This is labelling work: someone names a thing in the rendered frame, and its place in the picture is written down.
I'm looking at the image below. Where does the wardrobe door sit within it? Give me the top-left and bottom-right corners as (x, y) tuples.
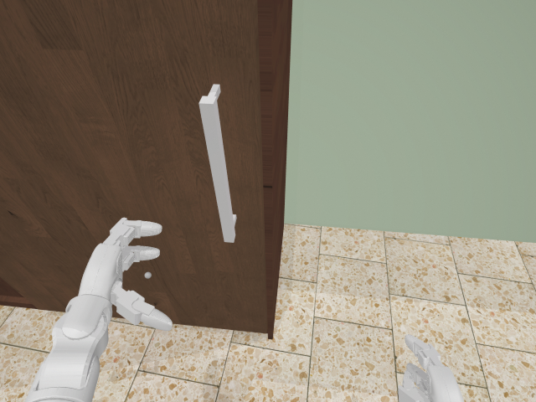
(0, 0), (267, 333)
(0, 277), (23, 297)

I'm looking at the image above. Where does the robot left forearm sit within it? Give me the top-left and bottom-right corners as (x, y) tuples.
(25, 295), (112, 402)

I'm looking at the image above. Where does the robot right hand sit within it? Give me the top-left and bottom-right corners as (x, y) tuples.
(398, 334), (464, 402)

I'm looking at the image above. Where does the handle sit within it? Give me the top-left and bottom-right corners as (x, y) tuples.
(199, 84), (237, 243)

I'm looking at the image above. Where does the robot left hand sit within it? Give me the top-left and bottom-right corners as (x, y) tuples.
(78, 218), (173, 331)

